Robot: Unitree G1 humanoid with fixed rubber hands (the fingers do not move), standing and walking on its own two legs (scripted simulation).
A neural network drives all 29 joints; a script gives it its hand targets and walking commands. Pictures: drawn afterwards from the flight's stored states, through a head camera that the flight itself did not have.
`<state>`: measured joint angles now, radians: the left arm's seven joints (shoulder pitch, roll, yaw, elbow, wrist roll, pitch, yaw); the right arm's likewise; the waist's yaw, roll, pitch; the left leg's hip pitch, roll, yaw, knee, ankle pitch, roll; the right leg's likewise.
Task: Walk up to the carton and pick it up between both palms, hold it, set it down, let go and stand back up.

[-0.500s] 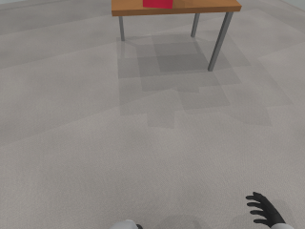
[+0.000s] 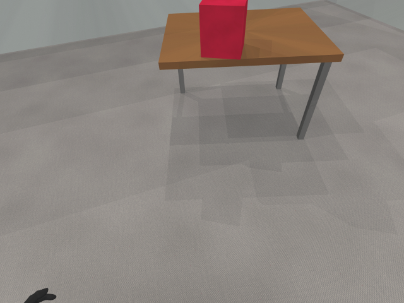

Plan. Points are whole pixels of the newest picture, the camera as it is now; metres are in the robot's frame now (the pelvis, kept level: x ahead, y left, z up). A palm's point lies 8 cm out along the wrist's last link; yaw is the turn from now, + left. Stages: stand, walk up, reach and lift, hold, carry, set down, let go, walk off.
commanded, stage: walk up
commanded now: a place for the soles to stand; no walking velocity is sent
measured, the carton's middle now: (223, 26) +1.38 -0.03 +0.00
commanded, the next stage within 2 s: none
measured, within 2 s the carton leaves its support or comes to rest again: neither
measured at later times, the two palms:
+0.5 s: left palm (53, 293) +0.17 +0.35 -0.12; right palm (339, 211) +0.34 -0.28 -0.03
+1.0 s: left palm (98, 179) +0.44 +0.32 -0.06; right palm (357, 214) +0.37 -0.35 -0.08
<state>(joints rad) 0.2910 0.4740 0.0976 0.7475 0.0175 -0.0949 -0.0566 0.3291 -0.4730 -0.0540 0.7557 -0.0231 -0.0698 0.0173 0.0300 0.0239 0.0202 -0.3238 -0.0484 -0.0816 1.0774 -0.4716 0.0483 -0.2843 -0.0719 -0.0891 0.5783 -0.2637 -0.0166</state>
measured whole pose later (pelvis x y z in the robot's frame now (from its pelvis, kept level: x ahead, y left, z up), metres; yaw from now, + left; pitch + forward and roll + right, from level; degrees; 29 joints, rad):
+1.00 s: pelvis +0.31 -0.01 +0.00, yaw +4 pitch -2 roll +0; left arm 0.19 0.45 0.10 0.73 0.03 -0.06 -0.07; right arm 0.40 -0.49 -0.07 0.75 -0.01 -0.08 0.01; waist -0.05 0.02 0.06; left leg -0.14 0.03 0.03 0.60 -0.39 0.02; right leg -0.31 -0.02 -0.04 0.53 -0.19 -0.01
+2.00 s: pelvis +0.39 -0.02 +0.00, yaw +5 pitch -3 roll +0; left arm 0.32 0.44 0.06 0.85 0.02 -0.04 0.00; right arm 0.27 -0.44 -0.06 0.85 -0.02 0.01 0.03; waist 0.04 0.08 0.03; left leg -0.41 0.00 -0.06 0.86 -0.35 0.00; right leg -0.24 -0.04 -0.03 0.52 -0.23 0.00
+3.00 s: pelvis +0.46 -0.02 +0.01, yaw +9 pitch -2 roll +0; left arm 0.10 0.42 0.02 1.00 0.00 -0.01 -0.02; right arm 0.17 -0.42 0.00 1.00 -0.01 -0.03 0.00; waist 0.01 -0.05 0.03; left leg -0.17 0.01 0.01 0.46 -0.25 0.00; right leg -0.25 -0.04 -0.03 0.42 -0.14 0.02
